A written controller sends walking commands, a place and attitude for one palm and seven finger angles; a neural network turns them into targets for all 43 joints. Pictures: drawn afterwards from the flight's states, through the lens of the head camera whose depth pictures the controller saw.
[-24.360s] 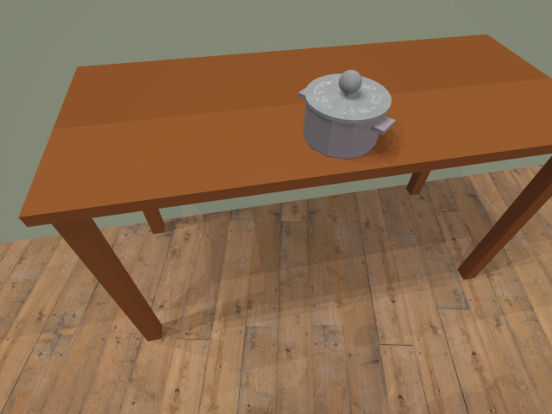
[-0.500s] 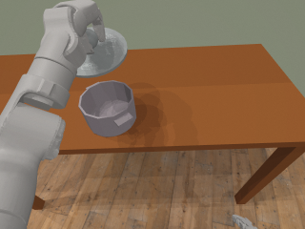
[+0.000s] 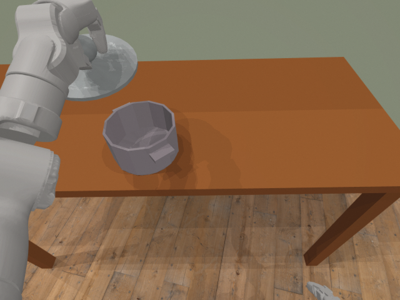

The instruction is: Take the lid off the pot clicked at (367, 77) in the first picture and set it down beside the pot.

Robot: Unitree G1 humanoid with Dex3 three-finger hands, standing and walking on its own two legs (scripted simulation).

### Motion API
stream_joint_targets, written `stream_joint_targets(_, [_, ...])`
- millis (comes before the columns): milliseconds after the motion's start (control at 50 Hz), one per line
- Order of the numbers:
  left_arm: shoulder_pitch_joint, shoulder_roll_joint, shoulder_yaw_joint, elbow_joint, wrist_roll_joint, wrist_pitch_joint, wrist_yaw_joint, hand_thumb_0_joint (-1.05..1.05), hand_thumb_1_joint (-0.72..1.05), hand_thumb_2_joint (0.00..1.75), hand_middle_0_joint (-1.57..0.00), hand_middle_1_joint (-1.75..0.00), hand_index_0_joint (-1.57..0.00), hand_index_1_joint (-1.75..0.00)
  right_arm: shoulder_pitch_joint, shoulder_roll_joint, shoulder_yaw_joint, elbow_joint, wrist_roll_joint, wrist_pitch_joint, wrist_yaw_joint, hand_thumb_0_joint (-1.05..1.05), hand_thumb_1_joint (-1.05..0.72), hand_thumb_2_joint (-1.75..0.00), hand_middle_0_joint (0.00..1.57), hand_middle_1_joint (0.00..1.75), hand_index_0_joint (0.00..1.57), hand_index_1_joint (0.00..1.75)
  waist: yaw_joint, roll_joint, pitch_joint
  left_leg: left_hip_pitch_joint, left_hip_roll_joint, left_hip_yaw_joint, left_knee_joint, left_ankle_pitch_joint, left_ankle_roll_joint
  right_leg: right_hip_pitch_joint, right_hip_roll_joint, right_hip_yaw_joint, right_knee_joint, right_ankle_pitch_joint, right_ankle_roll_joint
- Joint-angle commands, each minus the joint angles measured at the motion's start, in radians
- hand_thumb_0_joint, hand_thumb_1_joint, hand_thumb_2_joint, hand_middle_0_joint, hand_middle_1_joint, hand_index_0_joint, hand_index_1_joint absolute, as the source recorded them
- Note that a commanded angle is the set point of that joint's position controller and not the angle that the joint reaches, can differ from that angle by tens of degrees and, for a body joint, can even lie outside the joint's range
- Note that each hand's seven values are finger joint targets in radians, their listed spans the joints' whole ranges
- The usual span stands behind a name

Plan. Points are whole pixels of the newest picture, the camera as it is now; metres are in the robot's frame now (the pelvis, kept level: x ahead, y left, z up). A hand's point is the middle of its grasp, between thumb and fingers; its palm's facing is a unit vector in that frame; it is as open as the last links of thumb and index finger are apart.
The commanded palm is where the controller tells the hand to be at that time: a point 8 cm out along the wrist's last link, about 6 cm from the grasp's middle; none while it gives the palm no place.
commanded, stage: move the lid sideways beside the pot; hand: left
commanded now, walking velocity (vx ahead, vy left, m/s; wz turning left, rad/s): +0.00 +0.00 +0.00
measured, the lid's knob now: (83, 49) +0.50 +0.21 +0.26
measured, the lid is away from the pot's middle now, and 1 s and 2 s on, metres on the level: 0.07 0.20 0.22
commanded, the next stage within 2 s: lower the lid onto the table in 1.44 s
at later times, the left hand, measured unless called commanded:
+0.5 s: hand (34, 54) +0.45 +0.28 +0.28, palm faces -0.17 -0.04 -0.98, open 7.2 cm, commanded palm +0.44 +0.28 +0.34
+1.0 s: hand (1, 60) +0.45 +0.34 +0.27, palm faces -0.21 -0.05 -0.98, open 7.2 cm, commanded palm +0.44 +0.33 +0.34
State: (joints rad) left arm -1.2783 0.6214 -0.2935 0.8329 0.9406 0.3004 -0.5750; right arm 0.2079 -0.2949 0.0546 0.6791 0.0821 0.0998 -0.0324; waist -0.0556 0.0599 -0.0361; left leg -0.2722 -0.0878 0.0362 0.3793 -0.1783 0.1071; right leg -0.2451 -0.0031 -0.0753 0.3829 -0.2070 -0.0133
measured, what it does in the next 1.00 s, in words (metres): stands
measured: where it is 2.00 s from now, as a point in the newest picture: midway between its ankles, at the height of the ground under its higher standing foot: outside the picture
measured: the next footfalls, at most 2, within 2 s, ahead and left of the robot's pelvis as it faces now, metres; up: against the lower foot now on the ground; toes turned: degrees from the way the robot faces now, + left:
none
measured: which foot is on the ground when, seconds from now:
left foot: down 0.00-1.00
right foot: down 0.00-1.00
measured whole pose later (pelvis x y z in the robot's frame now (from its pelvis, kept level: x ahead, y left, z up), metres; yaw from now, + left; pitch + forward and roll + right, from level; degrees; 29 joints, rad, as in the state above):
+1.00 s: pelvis +0.00 +0.02 +0.00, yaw +0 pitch +6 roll -2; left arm -1.28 0.85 -0.18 0.93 0.98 0.14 -0.60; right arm 0.26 -0.30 0.05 0.68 0.10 0.13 -0.05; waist -0.07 0.05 -0.02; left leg -0.32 -0.10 0.04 0.39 -0.18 0.14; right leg -0.28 -0.01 -0.07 0.36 -0.18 -0.01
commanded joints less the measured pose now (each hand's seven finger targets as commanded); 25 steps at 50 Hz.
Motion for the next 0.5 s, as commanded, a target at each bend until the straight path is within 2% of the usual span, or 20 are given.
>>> stream_joint_targets(0, [-0.657, 0.237, 0.08, -0.193, 0.037, -0.009, 0.051, 0.0, 0.7, 0.93, -0.87, -1.04, -0.88, -1.04, -0.059, -0.124, -0.044, -0.123, 0.008, -0.035, -0.009, 0.0, -0.9, -0.9, 0.2, 0.3, 0.2, 0.3, -0.018, -0.037, -0.385, 0.253, 0.05, -0.108, 0.003, 0.284, -0.029, 0.022, 0.012, 0.054, -0.024, 0.223, -0.045])
stream_joint_targets(20, [-0.627, 0.226, 0.077, -0.233, 0.018, -0.013, 0.056, 0.0, 0.7, 0.93, -0.87, -1.04, -0.88, -1.04, -0.056, -0.132, -0.051, -0.134, 0.009, -0.04, -0.005, 0.0, -0.9, -0.9, 0.2, 0.3, 0.2, 0.3, -0.019, 0.009, -0.417, 0.298, 0.055, -0.12, 0.016, 0.36, -0.037, 0.016, 0.011, 0.057, -0.028, 0.24, -0.049])
stream_joint_targets(40, [-0.651, 0.325, 0.155, -0.259, 0.042, -0.02, 0.063, 0.0, 0.7, 0.93, -0.87, -1.04, -0.88, -1.04, -0.05, -0.13, -0.05, -0.131, 0.002, -0.041, -0.005, 0.0, -0.9, -0.9, 0.2, 0.3, 0.2, 0.3, -0.002, -0.005, -0.463, 0.3, 0.057, -0.125, 0.019, 0.372, -0.04, 0.042, 0.015, 0.061, -0.016, 0.245, -0.048])
stream_joint_targets(100, [-0.634, 0.359, 0.174, -0.22, 0.053, -0.028, 0.056, 0.0, 0.7, 0.93, -0.87, -1.04, -0.88, -1.04, -0.046, -0.132, -0.05, -0.132, 0.002, -0.035, -0.008, 0.0, -0.9, -0.9, 0.2, 0.3, 0.2, 0.3, -0.001, -0.006, -0.453, 0.287, 0.057, -0.116, 0.017, 0.377, -0.036, 0.048, 0.014, 0.061, -0.016, 0.25, -0.049])
stream_joint_targets(120, [-0.577, 0.312, 0.142, -0.226, 0.031, -0.03, 0.056, 0.0, 0.7, 0.93, -0.87, -1.04, -0.88, -1.04, -0.039, -0.139, -0.053, -0.143, 0.006, -0.037, -0.004, 0.0, -0.9, -0.9, 0.2, 0.3, 0.2, 0.3, -0.007, 0.017, -0.442, 0.307, 0.06, -0.128, 0.025, 0.448, -0.046, 0.035, 0.012, 0.055, -0.025, 0.269, -0.052])
stream_joint_targets(140, [-0.556, 0.36, 0.186, -0.202, 0.049, -0.03, 0.056, 0.0, 0.7, 0.93, -0.87, -1.04, -0.88, -1.04, -0.038, -0.133, -0.053, -0.135, 0.002, -0.035, -0.004, 0.0, -0.9, -0.9, 0.2, 0.3, 0.2, 0.3, 0.005, -0.01, -0.433, 0.29, 0.063, -0.122, 0.03, 0.438, -0.042, 0.035, 0.014, 0.061, -0.018, 0.265, -0.049])
stream_joint_targets(160, [-0.545, 0.374, 0.192, -0.177, 0.05, -0.032, 0.051, 0.0, 0.7, 0.93, -0.87, -1.04, -0.88, -1.04, -0.039, -0.136, -0.05, -0.134, 0.004, -0.028, -0.004, 0.0, -0.9, -0.9, 0.2, 0.3, 0.2, 0.3, 0.002, -0.042, -0.416, 0.271, 0.063, -0.115, 0.025, 0.414, -0.036, 0.041, 0.016, 0.058, -0.017, 0.264, -0.047])
stream_joint_targets(200, [-0.553, 0.33, 0.148, -0.178, 0.045, -0.032, 0.043, 0.0, 0.7, 0.93, -0.87, -1.04, -0.88, -1.04, -0.044, -0.133, -0.051, -0.14, 0.01, -0.021, -0.003, 0.0, -0.9, -0.9, 0.2, 0.3, 0.2, 0.3, -0.003, -0.028, -0.386, 0.265, 0.063, -0.116, 0.019, 0.391, -0.035, 0.011, 0.016, 0.051, -0.02, 0.236, -0.046])
stream_joint_targets(220, [-0.526, 0.306, 0.13, -0.213, 0.027, -0.033, 0.045, 0.0, 0.7, 0.93, -0.87, -1.04, -0.88, -1.04, -0.037, -0.145, -0.057, -0.145, 0.012, -0.019, 0.001, 0.0, -0.9, -0.9, 0.2, 0.3, 0.2, 0.3, -0.009, 0.013, -0.399, 0.303, 0.068, -0.126, 0.026, 0.454, -0.047, -0.005, 0.014, 0.047, -0.029, 0.245, -0.049])
stream_joint_targets(240, [-0.567, 0.386, 0.189, -0.259, 0.048, -0.039, 0.05, 0.0, 0.7, 0.93, -0.87, -1.04, -0.88, -1.04, -0.039, -0.139, -0.056, -0.148, 0.007, -0.021, 0.001, 0.0, -0.9, -0.9, 0.2, 0.3, 0.2, 0.3, 0.006, 0.005, -0.438, 0.309, 0.071, -0.131, 0.026, 0.446, -0.05, 0.011, 0.018, 0.053, -0.019, 0.232, -0.047])
stream_joint_targets(280, [-0.589, 0.439, 0.224, -0.275, 0.057, -0.048, 0.05, 0.0, 0.7, 0.93, -0.87, -1.04, -0.88, -1.04, -0.042, -0.139, -0.054, -0.153, 0.004, -0.02, -0.005, 0.0, -0.9, -0.9, 0.2, 0.3, 0.2, 0.3, 0.009, 0.011, -0.475, 0.315, 0.067, -0.124, 0.029, 0.456, -0.042, 0.041, 0.015, 0.062, -0.016, 0.252, -0.05])
stream_joint_targets(300, [-0.587, 0.398, 0.192, -0.247, 0.055, -0.047, 0.045, 0.0, 0.7, 0.93, -0.87, -1.04, -0.88, -1.04, -0.044, -0.135, -0.054, -0.15, 0.008, -0.018, -0.007, 0.0, -0.9, -0.9, 0.2, 0.3, 0.2, 0.3, -0.002, 0.009, -0.446, 0.317, 0.067, -0.123, 0.032, 0.464, -0.042, 0.013, 0.017, 0.056, -0.018, 0.245, -0.049])
stream_joint_targets(320, [-0.522, 0.345, 0.156, -0.236, 0.031, -0.044, 0.042, 0.0, 0.7, 0.93, -0.87, -1.04, -0.88, -1.04, -0.029, -0.144, -0.059, -0.152, 0.012, -0.016, -0.003, 0.0, -0.9, -0.9, 0.2, 0.3, 0.2, 0.3, -0.01, 0.034, -0.419, 0.334, 0.072, -0.135, 0.036, 0.508, -0.053, -0.018, 0.017, 0.048, -0.035, 0.242, -0.05])
stream_joint_targets(340, [-0.544, 0.432, 0.226, -0.26, 0.048, -0.049, 0.046, 0.0, 0.7, 0.93, -0.87, -1.04, -0.88, -1.04, -0.03, -0.143, -0.059, -0.146, 0.007, -0.015, -0.001, 0.0, -0.9, -0.9, 0.2, 0.3, 0.2, 0.3, 0.008, 0.009, -0.44, 0.324, 0.077, -0.135, 0.033, 0.479, -0.055, 0.002, 0.019, 0.053, -0.024, 0.228, -0.049])
stream_joint_targets(380, [-0.539, 0.438, 0.219, -0.234, 0.05, -0.058, 0.042, 0.0, 0.7, 0.93, -0.87, -1.04, -0.88, -1.04, -0.037, -0.141, -0.055, -0.149, 0.011, -0.01, -0.007, 0.0, -0.9, -0.9, 0.2, 0.3, 0.2, 0.3, 0.003, -0.004, -0.425, 0.302, 0.071, -0.127, 0.025, 0.435, -0.046, 0.004, 0.018, 0.052, -0.023, 0.212, -0.048])
stream_joint_targets(400, [-0.551, 0.381, 0.171, -0.225, 0.047, -0.058, 0.036, 0.0, 0.7, 0.93, -0.87, -1.04, -0.88, -1.04, -0.044, -0.138, -0.056, -0.147, 0.011, -0.008, -0.007, 0.0, -0.9, -0.9, 0.2, 0.3, 0.2, 0.3, -0.005, 0.013, -0.398, 0.307, 0.072, -0.126, 0.026, 0.414, -0.046, -0.028, 0.017, 0.048, -0.028, 0.193, -0.049])
stream_joint_targets(420, [-0.51, 0.331, 0.132, -0.22, 0.024, -0.055, 0.036, 0.0, 0.7, 0.93, -0.87, -1.04, -0.88, -1.04, -0.031, -0.146, -0.061, -0.148, 0.019, -0.005, -0.003, 0.0, -0.9, -0.9, 0.2, 0.3, 0.2, 0.3, -0.016, 0.042, -0.376, 0.326, 0.076, -0.139, 0.028, 0.447, -0.057, -0.06, 0.019, 0.039, -0.04, 0.182, -0.05])
stream_joint_targets(440, [-0.533, 0.414, 0.198, -0.233, 0.047, -0.057, 0.041, 0.0, 0.7, 0.93, -0.87, -1.04, -0.88, -1.04, -0.026, -0.144, -0.061, -0.138, 0.012, -0.005, -0.003, 0.0, -0.9, -0.9, 0.2, 0.3, 0.2, 0.3, -0.002, 0.009, -0.401, 0.323, 0.08, -0.142, 0.025, 0.417, -0.057, -0.047, 0.023, 0.046, -0.032, 0.165, -0.049])
stream_joint_targets(460, [-0.523, 0.436, 0.207, -0.184, 0.052, -0.063, 0.04, 0.0, 0.7, 0.93, -0.87, -1.04, -0.88, -1.04, -0.029, -0.147, -0.055, -0.137, 0.012, -0.002, -0.009, 0.0, -0.9, -0.9, 0.2, 0.3, 0.2, 0.3, -0.006, 0.004, -0.383, 0.295, 0.074, -0.131, 0.019, 0.363, -0.047, -0.046, 0.026, 0.043, -0.034, 0.149, -0.05])
stream_joint_targets(480, [-0.554, 0.414, 0.177, -0.183, 0.051, -0.068, 0.039, 0.0, 0.7, 0.93, -0.87, -1.04, -0.88, -1.04, -0.029, -0.143, -0.052, -0.134, 0.017, 0.001, -0.012, 0.0, -0.9, -0.9, 0.2, 0.3, 0.2, 0.3, -0.011, 0.003, -0.37, 0.288, 0.075, -0.131, 0.008, 0.33, -0.047, -0.052, 0.025, 0.036, -0.035, 0.131, -0.048])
